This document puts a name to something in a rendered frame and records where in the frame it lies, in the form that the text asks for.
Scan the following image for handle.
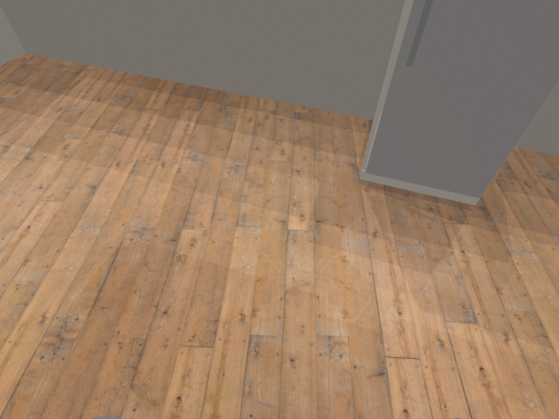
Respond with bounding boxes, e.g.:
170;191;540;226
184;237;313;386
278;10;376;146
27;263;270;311
406;0;433;67

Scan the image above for fridge door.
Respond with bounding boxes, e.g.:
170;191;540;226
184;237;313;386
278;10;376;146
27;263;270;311
365;0;559;198

